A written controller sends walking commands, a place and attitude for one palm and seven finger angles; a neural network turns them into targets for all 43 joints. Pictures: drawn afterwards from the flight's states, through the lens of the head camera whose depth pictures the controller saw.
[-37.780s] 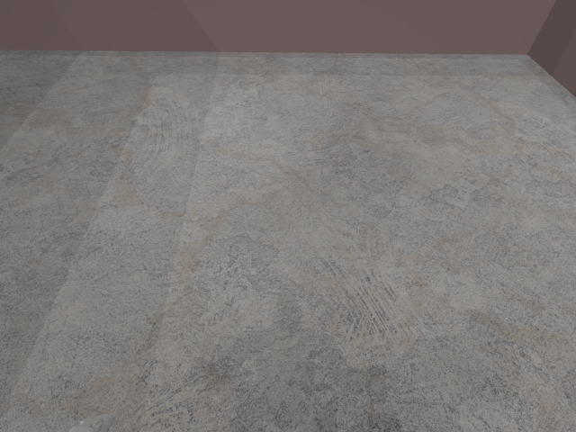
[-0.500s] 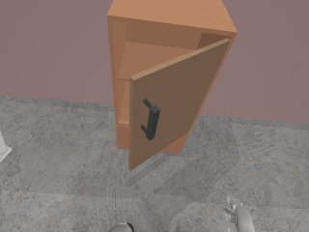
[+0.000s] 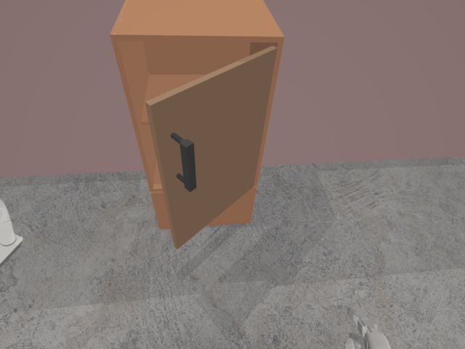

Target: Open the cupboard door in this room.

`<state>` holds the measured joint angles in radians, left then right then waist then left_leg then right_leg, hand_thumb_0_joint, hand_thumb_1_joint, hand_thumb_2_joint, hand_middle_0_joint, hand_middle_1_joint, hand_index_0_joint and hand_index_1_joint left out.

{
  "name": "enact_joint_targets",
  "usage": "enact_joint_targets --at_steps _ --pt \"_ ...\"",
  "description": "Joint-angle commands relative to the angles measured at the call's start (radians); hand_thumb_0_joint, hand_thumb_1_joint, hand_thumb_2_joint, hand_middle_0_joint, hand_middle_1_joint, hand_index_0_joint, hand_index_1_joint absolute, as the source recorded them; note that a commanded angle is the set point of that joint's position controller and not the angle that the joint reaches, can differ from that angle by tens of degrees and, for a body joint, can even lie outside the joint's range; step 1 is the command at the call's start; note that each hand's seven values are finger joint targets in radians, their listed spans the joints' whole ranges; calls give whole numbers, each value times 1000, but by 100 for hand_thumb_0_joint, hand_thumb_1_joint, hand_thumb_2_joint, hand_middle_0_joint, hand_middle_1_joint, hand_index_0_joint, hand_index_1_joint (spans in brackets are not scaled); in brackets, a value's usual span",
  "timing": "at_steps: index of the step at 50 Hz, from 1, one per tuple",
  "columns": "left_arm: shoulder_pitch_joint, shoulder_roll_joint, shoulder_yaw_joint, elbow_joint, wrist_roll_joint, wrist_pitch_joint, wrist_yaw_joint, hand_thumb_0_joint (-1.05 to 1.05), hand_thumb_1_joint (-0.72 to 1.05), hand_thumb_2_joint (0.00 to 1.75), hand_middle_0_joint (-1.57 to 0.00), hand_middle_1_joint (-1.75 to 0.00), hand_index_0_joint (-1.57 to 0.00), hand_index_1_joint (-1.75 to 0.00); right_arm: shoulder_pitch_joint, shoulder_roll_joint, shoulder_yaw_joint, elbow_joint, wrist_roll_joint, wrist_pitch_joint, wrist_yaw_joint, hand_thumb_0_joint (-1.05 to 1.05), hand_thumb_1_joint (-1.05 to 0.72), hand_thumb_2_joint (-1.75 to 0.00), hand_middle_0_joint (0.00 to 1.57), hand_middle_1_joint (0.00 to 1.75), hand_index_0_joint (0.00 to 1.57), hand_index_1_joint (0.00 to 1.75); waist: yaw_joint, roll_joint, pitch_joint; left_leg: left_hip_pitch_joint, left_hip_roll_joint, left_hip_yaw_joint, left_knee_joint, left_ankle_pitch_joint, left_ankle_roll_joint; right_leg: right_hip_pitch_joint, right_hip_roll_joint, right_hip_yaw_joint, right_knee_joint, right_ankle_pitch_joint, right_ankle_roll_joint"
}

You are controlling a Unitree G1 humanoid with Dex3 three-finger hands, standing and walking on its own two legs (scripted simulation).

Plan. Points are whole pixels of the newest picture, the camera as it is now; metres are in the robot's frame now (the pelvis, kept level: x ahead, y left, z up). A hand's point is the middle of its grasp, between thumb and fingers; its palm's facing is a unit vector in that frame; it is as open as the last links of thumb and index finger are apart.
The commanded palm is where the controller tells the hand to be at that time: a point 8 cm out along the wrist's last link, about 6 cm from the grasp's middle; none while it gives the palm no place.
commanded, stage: stop stepping back and stand still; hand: left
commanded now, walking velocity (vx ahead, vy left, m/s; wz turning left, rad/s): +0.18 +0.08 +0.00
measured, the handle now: (183, 162) +0.54 +0.12 -0.02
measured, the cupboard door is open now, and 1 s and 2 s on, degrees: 40 40 40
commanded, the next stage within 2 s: let the arm hang, fingers relaxed in 1.00 s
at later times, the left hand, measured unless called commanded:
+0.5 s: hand out of the picture +0.19 +0.27 +0.17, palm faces +0.37 -0.80 -0.48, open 7.4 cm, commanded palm +0.13 +0.32 +0.18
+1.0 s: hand out of the picture +0.16 +0.30 +0.16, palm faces +0.39 -0.79 -0.48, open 7.4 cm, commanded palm +0.10 +0.34 +0.18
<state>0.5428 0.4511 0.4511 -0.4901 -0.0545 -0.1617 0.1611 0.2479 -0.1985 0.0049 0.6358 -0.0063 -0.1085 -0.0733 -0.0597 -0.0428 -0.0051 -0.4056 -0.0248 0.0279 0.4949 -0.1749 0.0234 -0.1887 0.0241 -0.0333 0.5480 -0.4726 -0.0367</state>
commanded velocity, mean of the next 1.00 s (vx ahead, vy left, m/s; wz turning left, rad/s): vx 0.02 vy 0.01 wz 0.00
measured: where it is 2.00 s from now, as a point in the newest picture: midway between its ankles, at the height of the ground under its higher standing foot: outside the picture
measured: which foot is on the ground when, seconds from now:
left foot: down 0.00-0.00, up 0.02-0.22, down 0.24-1.00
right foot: down 0.00-1.00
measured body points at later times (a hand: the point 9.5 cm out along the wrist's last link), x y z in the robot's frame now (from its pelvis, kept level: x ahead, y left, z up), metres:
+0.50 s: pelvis -0.01 +0.02 +0.00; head +0.00 +0.02 +0.45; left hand +0.17 +0.31 +0.19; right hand +0.17 -0.20 -0.07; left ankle +0.02 +0.15 -0.73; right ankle -0.03 -0.09 -0.73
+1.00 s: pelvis -0.04 +0.04 +0.01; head -0.02 +0.05 +0.46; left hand +0.14 +0.34 +0.19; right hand +0.12 -0.20 -0.08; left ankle +0.02 +0.15 -0.73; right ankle -0.03 -0.09 -0.73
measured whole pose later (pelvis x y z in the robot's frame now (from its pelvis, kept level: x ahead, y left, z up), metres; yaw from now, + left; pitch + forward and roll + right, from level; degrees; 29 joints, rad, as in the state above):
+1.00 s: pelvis -0.04 +0.04 +0.01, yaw +1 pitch -1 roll -1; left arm 0.57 0.40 0.40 -0.47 -0.04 -0.19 0.15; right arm 0.22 -0.20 0.00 0.63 0.00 -0.12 -0.08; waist -0.01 0.00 0.05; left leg -0.27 0.04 0.05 0.42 -0.14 0.01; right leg -0.17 0.00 -0.04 0.38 -0.20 0.01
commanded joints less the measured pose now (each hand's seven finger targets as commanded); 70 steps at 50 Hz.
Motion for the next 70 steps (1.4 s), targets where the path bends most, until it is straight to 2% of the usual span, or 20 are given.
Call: enact_joint_targets --at_steps 1,3,5,8,10,12,13,14,19,24,30,42,54,55,56,57,61,64,67,70 --pt "-43 187 133 -299 12 -90 11 0 90 90 -20 -30 -20 -30 -129 -146 -66 -146 -12 -22 12 0 -90 -90 20 30 20 30 57 -160 7 -203 -2 -51 660 -210 -51 -194 -413 547 -455 -300 -186" --pt "-54 165 126 -206 17 -106 11 0 90 90 -20 -30 -20 -30 -82 -126 -52 -125 -9 -43 8 0 -90 -90 20 30 20 30 25 -40 18 -181 79 -69 605 -133 -37 -172 -323 340 -371 -123 -142" --pt "-79 149 104 -127 31 -116 13 0 90 90 -20 -30 -20 -30 -95 -116 -46 -118 -3 -53 -12 0 -90 -90 20 30 20 30 34 -23 26 -83 85 -15 377 -128 -19 -146 -265 225 -309 54 -108" --pt "-103 125 77 -95 35 -115 25 0 90 90 -20 -30 -20 -30 -104 -111 -45 -116 -3 -81 -30 0 -90 -90 20 30 20 30 58 -28 14 111 45 64 78 -105 2 -116 -235 195 -245 142 -83" --pt "-118 122 70 -147 26 -120 25 0 90 90 -20 -30 -20 -30 -97 -123 -51 -122 -2 -91 -27 0 -90 -90 20 30 20 30 60 30 -12 224 67 18 -71 -44 17 -92 -174 158 -153 240 -28" --pt "-97 126 71 -192 20 -119 21 0 90 90 -20 -30 -20 -30 -102 -149 -64 -145 9 -90 -20 0 -90 -90 20 30 20 30 68 93 -73 304 167 -92 -45 222 43 -80 -86 95 -44 397 32" --pt "-53 135 90 -156 22 -114 18 0 90 90 -20 -30 -20 -30 -89 -143 -64 -136 12 -85 -17 0 -90 -90 20 30 20 30 61 80 -90 293 163 -65 -1 311 42 -55 -73 79 -42 490 42" --pt "-44 137 90 -178 27 -110 10 0 90 90 -20 -30 -20 -30 -85 -127 -52 -135 10 -77 -11 0 -90 -90 20 30 20 30 52 131 -101 275 145 -52 -13 363 34 -33 -70 52 -13 540 41" --pt "-11 129 93 -210 19 -107 7 0 90 90 -20 -30 -20 -30 -105 -120 -50 -155 13 -73 4 0 -90 -90 20 30 20 30 54 83 -124 240 120 -17 -13 320 1 30 -69 65 -58 591 36" --pt "15 127 104 -195 8 -97 6 0 90 90 -20 -30 -20 -30 -121 -114 -43 -170 9 -60 4 0 -90 -90 20 30 20 30 57 124 -97 217 116 -20 -71 173 -9 17 -54 69 -121 448 38" --pt "-30 107 73 -152 8 -81 2 0 90 90 -20 -30 -20 -30 -129 -111 -39 -168 6 -50 -3 0 -90 -90 20 30 20 30 51 83 -47 202 97 -18 -105 -13 -12 -28 -55 84 -216 311 40" --pt "-37 120 72 -206 22 -87 11 0 90 90 -20 -30 -20 -30 -133 -120 -44 -172 5 -68 -12 0 -90 -90 20 30 20 30 59 160 -42 166 101 -58 -201 -124 -14 16 -28 33 -227 222 46" --pt "1 113 70 -172 16 -93 8 0 90 90 -20 -30 -20 -30 -121 -123 -50 -157 6 -71 -11 0 -90 -90 20 30 20 30 56 118 -57 187 92 -42 -177 -68 -21 12 -31 34 -244 262 47" --pt "-94 -63 -349 627 101 64 -137 0 90 90 -20 -30 -20 -30 -177 -324 -91 108 11 -90 83 0 -90 -90 20 30 20 30 15 159 2 46 135 -112 -26 136 -4 -88 -102 -3 -69 344 15" --pt "-90 -89 -332 664 93 130 -156 0 90 90 -20 -30 -20 -30 -104 -257 -96 117 10 -29 80 0 -90 -90 20 30 20 30 37 128 -69 137 153 -73 -21 234 -13 -102 -109 40 -87 326 15" --pt "-113 -95 -338 694 87 144 -158 0 90 90 -20 -30 -20 -30 -80 -240 -80 113 3 1 79 0 -90 -90 20 30 20 30 42 74 -97 112 171 -115 -32 167 11 -92 -91 21 -62 231 7" --pt "-232 -58 -357 925 94 148 -157 0 90 90 -20 -30 -20 -30 -96 -214 -54 143 -16 65 81 0 -90 -90 20 30 20 30 49 -168 -49 91 112 -112 9 30 19 -114 -135 81 -119 191 -23" --pt "-304 -80 -391 1121 84 169 -146 0 90 90 -20 -30 -20 -30 -70 -138 -32 206 -26 109 80 0 -90 -90 20 30 20 30 30 -82 1 158 67 -55 48 17 -4 -195 -182 101 -174 141 -41" --pt "-295 -94 -406 1279 78 172 -142 0 90 90 -20 -30 -20 -30 -65 -131 -24 257 -28 116 73 0 -90 -90 20 30 20 30 45 123 24 114 110 -112 -73 -1 3 -128 -125 65 -129 128 -11" --pt "-228 -133 -397 1405 74 167 -139 0 90 90 -20 -30 -20 -30 -55 -117 -26 307 -28 114 59 0 -90 -90 20 30 20 30 68 243 -9 77 120 -129 -137 -100 7 -21 -105 52 -131 171 -6"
